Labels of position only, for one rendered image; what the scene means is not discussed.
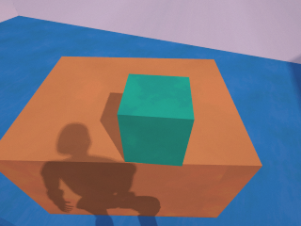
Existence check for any carton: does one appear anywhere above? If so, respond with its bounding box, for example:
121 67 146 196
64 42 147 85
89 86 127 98
117 73 195 167

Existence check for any pedestal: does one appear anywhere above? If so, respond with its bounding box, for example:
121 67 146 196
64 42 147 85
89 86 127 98
0 56 262 218

